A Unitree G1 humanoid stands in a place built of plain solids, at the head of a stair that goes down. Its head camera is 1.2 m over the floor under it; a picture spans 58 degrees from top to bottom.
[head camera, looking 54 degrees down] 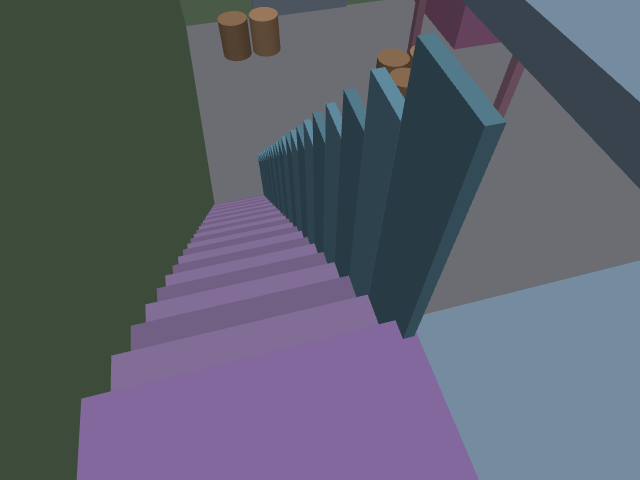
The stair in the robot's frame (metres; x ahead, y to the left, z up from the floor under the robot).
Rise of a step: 0.19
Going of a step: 0.20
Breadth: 0.90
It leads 15 degrees to the left of straight ahead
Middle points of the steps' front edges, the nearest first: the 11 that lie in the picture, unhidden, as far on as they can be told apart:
0.46 0.21 0.00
0.65 0.26 -0.19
0.85 0.31 -0.39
1.04 0.37 -0.58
1.24 0.42 -0.77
1.44 0.47 -0.97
1.63 0.52 -1.16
1.83 0.57 -1.35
2.02 0.62 -1.55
2.22 0.68 -1.74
2.41 0.73 -1.94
